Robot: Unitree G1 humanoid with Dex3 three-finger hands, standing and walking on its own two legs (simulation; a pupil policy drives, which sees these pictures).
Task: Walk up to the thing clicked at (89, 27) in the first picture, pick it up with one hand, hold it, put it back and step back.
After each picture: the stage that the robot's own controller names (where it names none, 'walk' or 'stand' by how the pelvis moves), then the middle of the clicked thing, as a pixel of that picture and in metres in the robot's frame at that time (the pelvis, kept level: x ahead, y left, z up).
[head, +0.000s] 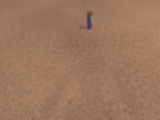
stand; (89, 20) +1.83 -0.01 -0.65
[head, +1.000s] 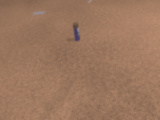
walk; (76, 32) +1.68 +0.28 -0.63
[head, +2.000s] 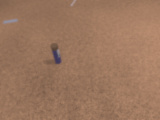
walk; (56, 54) +1.11 +0.40 -0.65
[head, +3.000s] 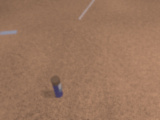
walk; (57, 87) +0.70 +0.30 -0.64
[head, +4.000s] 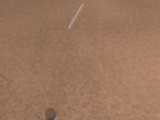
walk; (52, 119) +0.43 +0.22 -0.64
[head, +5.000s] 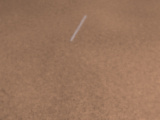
stand; out of the picture +0.34 +0.25 -0.64
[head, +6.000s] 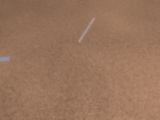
stand; out of the picture +0.36 +0.23 -0.65
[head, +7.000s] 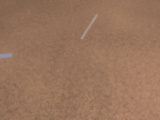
stand; out of the picture +0.36 +0.22 -0.66
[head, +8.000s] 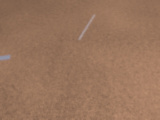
stand; out of the picture +0.37 +0.23 -0.66
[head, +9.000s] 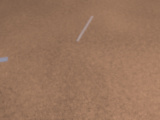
stand; out of the picture +0.35 +0.24 -0.66
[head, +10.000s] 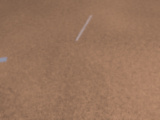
go down; out of the picture +0.35 +0.24 -0.66
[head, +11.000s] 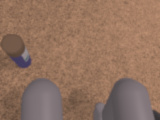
go down; (19, 54) +0.44 +0.26 -0.25
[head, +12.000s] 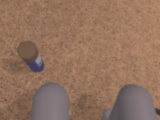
approach; (33, 59) +0.44 +0.25 -0.27
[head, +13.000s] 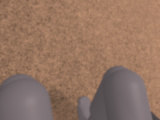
close in; out of the picture +0.42 +0.29 -0.16
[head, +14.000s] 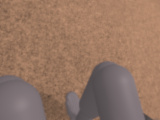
close; out of the picture +0.42 +0.30 -0.16
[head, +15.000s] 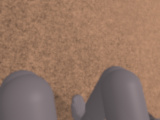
lift; out of the picture +0.36 +0.30 -0.16
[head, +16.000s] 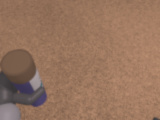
lift; (29, 83) +0.32 +0.20 +0.03
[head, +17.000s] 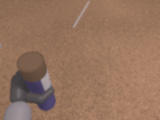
hold; (40, 85) +0.33 +0.17 +0.04
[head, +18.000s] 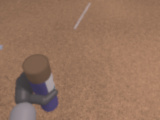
hold; (43, 87) +0.33 +0.16 +0.03
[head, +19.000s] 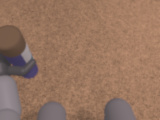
crouch; (20, 57) +0.42 +0.22 -0.04
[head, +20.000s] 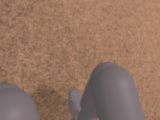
lower; out of the picture +0.45 +0.30 -0.17
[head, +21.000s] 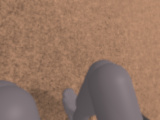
lower; out of the picture +0.44 +0.31 -0.17
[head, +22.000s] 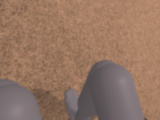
lower; out of the picture +0.43 +0.31 -0.16
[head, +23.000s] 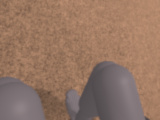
lower; out of the picture +0.43 +0.31 -0.16
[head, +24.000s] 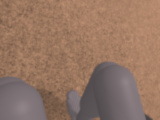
rest; out of the picture +0.42 +0.30 -0.16
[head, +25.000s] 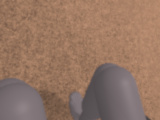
withdraw; out of the picture +0.42 +0.28 -0.17
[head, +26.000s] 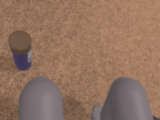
walk; (22, 54) +0.44 +0.25 -0.21
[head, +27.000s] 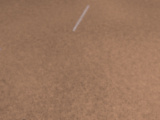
stand; out of the picture +0.36 +0.20 -0.58
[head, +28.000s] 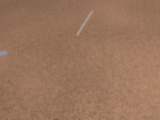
stand; out of the picture +0.39 +0.21 -0.60
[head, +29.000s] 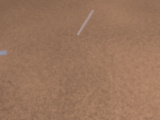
stand; out of the picture +0.37 +0.20 -0.60
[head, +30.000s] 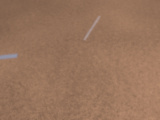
stand; out of the picture +0.40 +0.20 -0.65
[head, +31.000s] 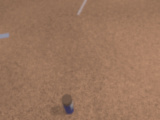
walk; (68, 105) +0.46 +0.17 -0.64
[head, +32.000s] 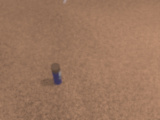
walk; (56, 74) +0.72 +0.22 -0.63
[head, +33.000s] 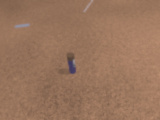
stand; (71, 63) +1.01 +0.24 -0.64
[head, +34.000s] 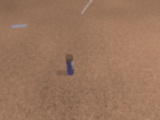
stand; (69, 65) +1.01 +0.21 -0.66
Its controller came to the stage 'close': yes
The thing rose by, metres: 0.69
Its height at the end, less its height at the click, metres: +0.00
